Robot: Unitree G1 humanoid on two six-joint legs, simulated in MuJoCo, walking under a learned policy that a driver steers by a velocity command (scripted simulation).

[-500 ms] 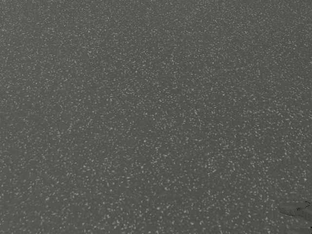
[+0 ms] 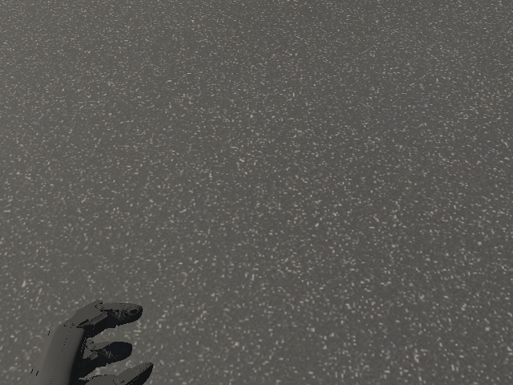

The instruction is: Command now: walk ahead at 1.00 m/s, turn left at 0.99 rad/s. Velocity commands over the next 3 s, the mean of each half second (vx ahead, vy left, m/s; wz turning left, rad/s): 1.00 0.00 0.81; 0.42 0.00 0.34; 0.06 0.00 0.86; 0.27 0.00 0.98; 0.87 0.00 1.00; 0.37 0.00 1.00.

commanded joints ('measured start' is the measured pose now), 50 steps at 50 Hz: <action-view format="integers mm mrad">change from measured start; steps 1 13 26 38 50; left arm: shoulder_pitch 576 352 325 213 237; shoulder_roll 317 95 143 14 67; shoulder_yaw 123 85 74 41 63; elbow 80 205 128 152 127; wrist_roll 51 -1 -39 -11 -8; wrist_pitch -10 -54 -31 15 55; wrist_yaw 48 -4 6 -17 46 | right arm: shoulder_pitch -137 -444 -80 -107 -85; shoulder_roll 33 -1 -186 -22 -3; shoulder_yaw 17 58 -24 39 6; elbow -149 -285 -104 46 -15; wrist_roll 12 -23 -28 15 -21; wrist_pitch -34 67 36 -47 111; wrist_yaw -5 73 -15 -7 -15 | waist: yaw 295 107 -8 110 98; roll -305 -73 7 55 -120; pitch -351 79 -231 -16 -95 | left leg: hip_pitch -690 -839 311 -205 -482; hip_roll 0 264 472 222 161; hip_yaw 81 290 -326 274 271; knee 758 596 -203 -260 766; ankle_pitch -30 462 329 1101 48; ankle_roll -16 -55 242 15 -172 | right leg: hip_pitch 976 404 -281 196 276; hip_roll -358 -189 -11 47 -270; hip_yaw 483 -191 -45 -172 -15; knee -117 -400 1045 75 -217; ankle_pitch -675 94 -249 274 401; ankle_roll -87 -72 -62 -62 -255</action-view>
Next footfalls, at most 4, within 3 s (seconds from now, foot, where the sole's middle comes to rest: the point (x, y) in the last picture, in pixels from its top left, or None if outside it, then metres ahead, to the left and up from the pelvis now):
0.46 left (198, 362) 0.54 0.13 -0.75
0.84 right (184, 239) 0.92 0.15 -0.75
1.30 left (140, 305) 0.72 0.27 -0.75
1.76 right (162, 246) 0.90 0.22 -0.75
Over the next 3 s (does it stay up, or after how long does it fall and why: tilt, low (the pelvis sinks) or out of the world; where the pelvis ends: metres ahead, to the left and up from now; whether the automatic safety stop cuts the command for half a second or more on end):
stays up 0.47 0.84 0.02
